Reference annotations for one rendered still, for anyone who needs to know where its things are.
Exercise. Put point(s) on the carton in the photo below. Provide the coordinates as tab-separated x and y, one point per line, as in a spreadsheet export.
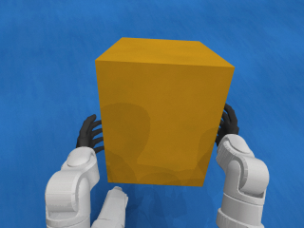
161	102

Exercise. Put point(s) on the right robot forearm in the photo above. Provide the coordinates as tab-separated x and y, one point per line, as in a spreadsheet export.
246	181

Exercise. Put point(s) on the left robot forearm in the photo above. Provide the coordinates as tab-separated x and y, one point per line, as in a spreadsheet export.
67	194

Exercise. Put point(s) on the robot left hand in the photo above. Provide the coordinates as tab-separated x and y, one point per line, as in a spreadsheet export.
86	134

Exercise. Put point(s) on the robot left thigh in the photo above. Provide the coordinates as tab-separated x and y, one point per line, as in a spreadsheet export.
112	214

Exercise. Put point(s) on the robot right hand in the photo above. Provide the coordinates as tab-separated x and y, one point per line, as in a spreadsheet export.
229	124

